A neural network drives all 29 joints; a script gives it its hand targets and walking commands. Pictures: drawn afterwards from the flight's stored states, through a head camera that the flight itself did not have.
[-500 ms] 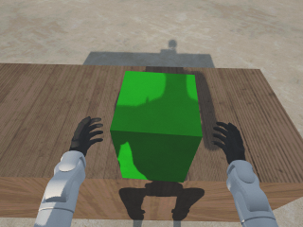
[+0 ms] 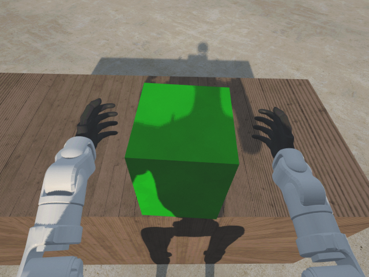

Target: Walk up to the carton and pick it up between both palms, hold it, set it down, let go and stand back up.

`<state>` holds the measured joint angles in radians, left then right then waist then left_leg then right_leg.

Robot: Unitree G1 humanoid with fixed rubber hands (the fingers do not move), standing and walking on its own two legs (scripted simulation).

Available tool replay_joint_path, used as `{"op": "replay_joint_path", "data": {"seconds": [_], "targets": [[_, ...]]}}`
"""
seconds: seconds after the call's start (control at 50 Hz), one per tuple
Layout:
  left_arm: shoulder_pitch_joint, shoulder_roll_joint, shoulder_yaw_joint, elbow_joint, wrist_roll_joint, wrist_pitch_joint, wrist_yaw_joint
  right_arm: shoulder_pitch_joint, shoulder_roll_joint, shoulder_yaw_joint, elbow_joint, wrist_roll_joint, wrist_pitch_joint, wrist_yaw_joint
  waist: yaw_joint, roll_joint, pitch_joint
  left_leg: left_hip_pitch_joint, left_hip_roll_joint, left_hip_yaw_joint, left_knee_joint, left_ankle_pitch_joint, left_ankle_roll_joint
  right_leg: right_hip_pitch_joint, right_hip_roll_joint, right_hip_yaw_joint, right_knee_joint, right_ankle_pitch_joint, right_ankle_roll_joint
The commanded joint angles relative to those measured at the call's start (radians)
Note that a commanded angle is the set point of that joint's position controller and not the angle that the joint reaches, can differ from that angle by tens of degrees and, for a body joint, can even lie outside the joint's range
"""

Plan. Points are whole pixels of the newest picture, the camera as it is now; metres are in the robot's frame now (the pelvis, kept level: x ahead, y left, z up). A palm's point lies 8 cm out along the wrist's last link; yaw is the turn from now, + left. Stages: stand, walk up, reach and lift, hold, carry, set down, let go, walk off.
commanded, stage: reach and lift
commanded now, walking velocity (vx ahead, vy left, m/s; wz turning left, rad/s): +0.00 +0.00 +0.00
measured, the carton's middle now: (182, 155) +0.40 +0.00 +0.01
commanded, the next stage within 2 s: none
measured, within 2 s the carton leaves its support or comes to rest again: neither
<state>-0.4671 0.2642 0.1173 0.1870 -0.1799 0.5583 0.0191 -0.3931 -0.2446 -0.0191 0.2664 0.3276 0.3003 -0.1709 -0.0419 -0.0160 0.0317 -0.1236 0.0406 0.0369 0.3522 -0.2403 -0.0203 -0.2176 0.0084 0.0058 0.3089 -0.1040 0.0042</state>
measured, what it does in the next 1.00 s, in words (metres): stands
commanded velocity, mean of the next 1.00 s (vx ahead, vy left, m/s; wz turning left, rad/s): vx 0.00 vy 0.00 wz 0.00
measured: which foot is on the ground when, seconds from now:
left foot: down 0.00-1.00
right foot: down 0.00-1.00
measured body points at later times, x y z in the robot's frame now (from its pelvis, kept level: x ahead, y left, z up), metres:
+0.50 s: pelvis +0.00 +0.00 +0.00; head +0.01 +0.01 +0.45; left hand +0.45 +0.18 +0.18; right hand +0.42 -0.21 +0.16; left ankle -0.04 +0.13 -0.75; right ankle +0.04 -0.12 -0.75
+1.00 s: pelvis -0.01 +0.00 +0.00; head +0.03 +0.01 +0.45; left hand +0.45 +0.18 +0.10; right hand +0.42 -0.19 +0.09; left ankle -0.04 +0.13 -0.75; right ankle +0.04 -0.12 -0.75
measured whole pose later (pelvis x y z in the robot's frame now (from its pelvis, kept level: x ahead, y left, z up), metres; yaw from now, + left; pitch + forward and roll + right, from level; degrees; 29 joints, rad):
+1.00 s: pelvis -0.01 +0.00 +0.00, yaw +2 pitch +7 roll -1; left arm -0.90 0.26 0.03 1.03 -0.18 0.16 0.05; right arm -0.78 -0.16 -0.07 0.91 0.24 0.13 -0.18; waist -0.08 -0.01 -0.07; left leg -0.29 0.04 -0.01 0.41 -0.24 -0.03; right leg -0.35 0.01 -0.03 0.31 -0.09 0.00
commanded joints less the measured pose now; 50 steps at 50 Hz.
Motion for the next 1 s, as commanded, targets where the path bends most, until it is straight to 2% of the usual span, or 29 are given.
{"op": "replay_joint_path", "data": {"seconds": [0.0,0.24,0.52,0.62,0.72,0.82,0.9,0.98], "targets": [[-0.455,0.156,0.043,-0.151,-0.005,-0.033,0.003,-0.465,-0.161,-0.066,-0.141,0.007,-0.03,0.003,-0.01,0.033,-0.459,-0.029,-0.063,0.029,-0.026,0.303,-0.021,0.339,0.041,-0.015,0.052,0.321,0.012],[-0.726,0.213,0.012,0.084,-0.022,-0.052,0.017,-0.735,-0.205,-0.067,0.07,0.025,-0.004,0.021,-0.024,0.045,-0.541,-0.035,-0.061,0.016,-0.01,0.298,-0.018,0.312,0.044,-0.028,0.053,0.318,0.007],[-1.001,0.247,-0.036,0.361,-0.045,-0.122,0.033,-1.014,-0.22,-0.052,0.314,0.034,-0.014,0.016,-0.036,0.049,-0.635,-0.057,-0.064,0.006,0.007,0.322,-0.023,0.326,0.042,-0.036,0.057,0.398,0.013],[-1.038,0.239,-0.053,0.475,-0.043,-0.158,0.032,-1.055,-0.205,-0.039,0.408,0.032,-0.026,0.007,-0.044,0.048,-0.635,-0.069,-0.065,0.003,0.009,0.325,-0.026,0.328,0.04,-0.037,0.054,0.412,0.013],[-0.973,0.199,-0.059,0.593,-0.012,-0.228,0.016,-0.984,-0.152,-0.024,0.507,0.013,-0.062,-0.005,-0.054,0.051,-0.583,-0.078,-0.067,-0.002,0.004,0.321,-0.032,0.331,0.04,-0.039,0.044,0.392,0.012],[-0.921,0.17,-0.052,0.632,0.016,-0.338,0.008,-0.921,-0.098,-0.034,0.503,-0.032,-0.139,-0.014,-0.046,0.058,-0.558,-0.085,-0.072,-0.003,0.0,0.306,-0.04,0.316,0.04,-0.049,0.038,0.346,0.014],[-0.95,0.149,-0.057,0.621,0.011,-0.438,0.028,-0.932,-0.075,-0.073,0.452,-0.089,-0.22,-0.009,-0.034,0.082,-0.62,-0.077,-0.069,-0.002,0.026,0.309,-0.054,0.249,0.041,-0.064,0.05,0.298,0.008],[-0.981,0.128,-0.066,0.61,-0.003,-0.519,0.051,-0.939,-0.068,-0.107,0.418,-0.139,-0.286,-0.002,-0.036,0.095,-0.743,-0.07,-0.066,0.0,0.076,0.355,-0.073,0.2,0.042,-0.072,0.082,0.333,0.009]]}}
